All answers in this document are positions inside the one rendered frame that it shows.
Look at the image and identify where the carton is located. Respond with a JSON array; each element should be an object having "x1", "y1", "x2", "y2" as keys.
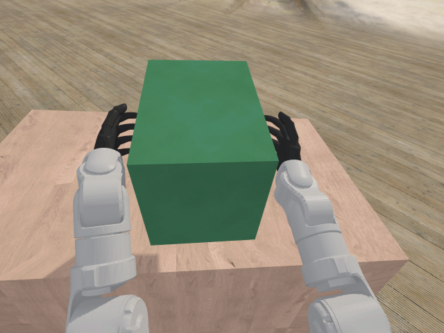
[{"x1": 127, "y1": 60, "x2": 279, "y2": 246}]

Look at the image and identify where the right robot hand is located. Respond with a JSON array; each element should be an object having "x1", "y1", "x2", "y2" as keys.
[{"x1": 264, "y1": 112, "x2": 301, "y2": 171}]

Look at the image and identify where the left robot hand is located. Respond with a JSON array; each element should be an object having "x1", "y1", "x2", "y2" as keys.
[{"x1": 94, "y1": 103, "x2": 137, "y2": 156}]

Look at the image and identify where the pedestal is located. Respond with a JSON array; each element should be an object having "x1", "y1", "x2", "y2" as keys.
[{"x1": 0, "y1": 110, "x2": 409, "y2": 333}]

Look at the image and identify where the robot right upper arm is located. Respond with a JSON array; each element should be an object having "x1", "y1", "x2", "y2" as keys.
[{"x1": 308, "y1": 291, "x2": 391, "y2": 333}]

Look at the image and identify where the robot right forearm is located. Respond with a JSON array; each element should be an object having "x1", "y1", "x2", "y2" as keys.
[{"x1": 274, "y1": 160, "x2": 392, "y2": 333}]

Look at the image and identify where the robot left upper arm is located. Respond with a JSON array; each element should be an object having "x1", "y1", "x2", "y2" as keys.
[{"x1": 67, "y1": 294, "x2": 149, "y2": 333}]

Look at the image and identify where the robot left forearm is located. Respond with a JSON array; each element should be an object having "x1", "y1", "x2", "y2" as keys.
[{"x1": 65, "y1": 148, "x2": 137, "y2": 333}]

